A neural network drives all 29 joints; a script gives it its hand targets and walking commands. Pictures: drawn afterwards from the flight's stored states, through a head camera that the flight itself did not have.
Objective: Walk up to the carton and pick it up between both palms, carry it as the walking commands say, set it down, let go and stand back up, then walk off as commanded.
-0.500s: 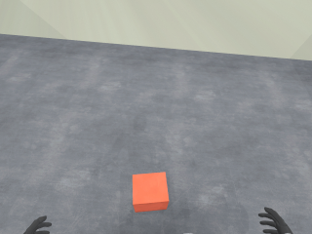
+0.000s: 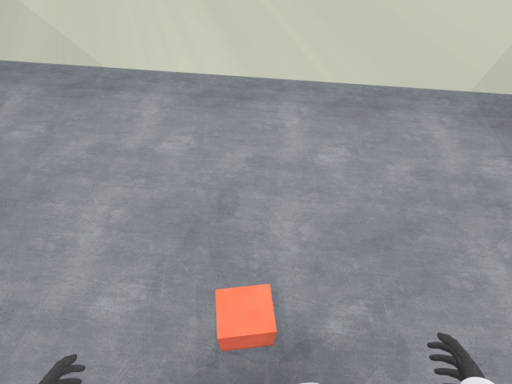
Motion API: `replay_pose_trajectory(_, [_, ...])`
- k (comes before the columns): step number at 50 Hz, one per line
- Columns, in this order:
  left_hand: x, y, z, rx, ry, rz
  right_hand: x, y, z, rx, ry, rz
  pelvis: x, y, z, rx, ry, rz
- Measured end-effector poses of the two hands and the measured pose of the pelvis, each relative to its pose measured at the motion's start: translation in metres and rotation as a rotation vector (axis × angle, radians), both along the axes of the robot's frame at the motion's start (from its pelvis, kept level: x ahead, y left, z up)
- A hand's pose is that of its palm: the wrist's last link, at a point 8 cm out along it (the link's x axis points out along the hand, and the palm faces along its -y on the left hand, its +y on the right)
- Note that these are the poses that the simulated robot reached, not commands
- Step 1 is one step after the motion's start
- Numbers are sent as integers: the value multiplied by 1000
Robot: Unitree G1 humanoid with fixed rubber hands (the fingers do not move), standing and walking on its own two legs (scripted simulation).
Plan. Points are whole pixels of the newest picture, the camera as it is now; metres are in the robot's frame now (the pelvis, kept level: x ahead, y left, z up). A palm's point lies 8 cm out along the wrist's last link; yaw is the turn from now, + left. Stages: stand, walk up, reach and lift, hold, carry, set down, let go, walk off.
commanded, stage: walk up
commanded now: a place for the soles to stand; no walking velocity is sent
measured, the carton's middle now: (245, 318) +0.39 +0.03 -0.67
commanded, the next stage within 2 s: reach and lift in 0.30 s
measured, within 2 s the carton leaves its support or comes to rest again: neither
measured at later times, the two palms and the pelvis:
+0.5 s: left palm (57, 380) +0.14 +0.31 -0.08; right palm (435, 349) +0.18 -0.29 -0.08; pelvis -0.01 +0.00 +0.00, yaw +8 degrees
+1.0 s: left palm (112, 318) +0.25 +0.27 -0.14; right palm (374, 304) +0.27 -0.23 -0.14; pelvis -0.05 +0.01 -0.06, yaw +8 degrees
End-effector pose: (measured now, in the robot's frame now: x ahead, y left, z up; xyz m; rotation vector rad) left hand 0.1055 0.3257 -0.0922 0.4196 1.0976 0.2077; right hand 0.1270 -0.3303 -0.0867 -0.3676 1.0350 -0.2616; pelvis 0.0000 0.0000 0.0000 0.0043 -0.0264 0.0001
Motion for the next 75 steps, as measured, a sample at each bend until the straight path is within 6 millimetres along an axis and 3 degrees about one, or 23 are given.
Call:
replay_pose_trajectory(7, [9, 0, 1, -19, -15, -7, -1, 13, 2, 11, 0, 14, 2, 5, 4, 3, 6, -7])
replay_pose_trajectory(16, [20, -3, 4, -28, -48, -10, 0, 7, 4, 10, -22, -12, 2, 2, 2, 1, 6, 6])
replay_pose_trajectory(21, [38, -16, 12, -60, -109, -33, 31, 28, 3, 42, -56, 38, -11, 2, -2, -1, 35, 112])
replay_pose_trajectory(29, [43, -21, 0, -82, -117, -11, 60, 48, -3, 63, -78, 59, -17, 6, -13, -19, 79, 155])
replay_pose_trajectory(39, [101, -41, -25, -132, -222, -11, 96, 67, -24, 117, -130, 72, -30, 11, -37, -28, 173, 142])
replay_pose_trajectory(48, [133, -50, -44, -157, -265, 32, 132, 92, -51, 178, -180, 97, -47, 10, -54, -27, 290, 141])
replay_pose_trajectory(59, [182, -67, -68, -198, -331, 45, 188, 114, -76, 222, -258, 115, -65, -1, -75, -34, 446, 143])
replay_pose_trajectory(75, [254, -97, -106, -277, -449, 71, 267, 158, -111, 299, -381, 129, -73, -15, -103, -49, 669, 153])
